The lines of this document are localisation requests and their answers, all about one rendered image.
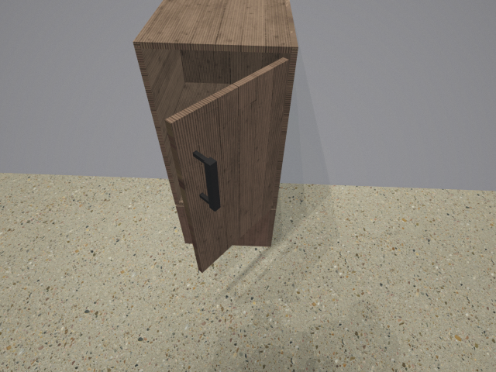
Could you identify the cupboard door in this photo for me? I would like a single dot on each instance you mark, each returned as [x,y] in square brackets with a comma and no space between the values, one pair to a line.
[239,127]

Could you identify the handle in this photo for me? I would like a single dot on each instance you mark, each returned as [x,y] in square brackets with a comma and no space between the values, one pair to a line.
[212,181]

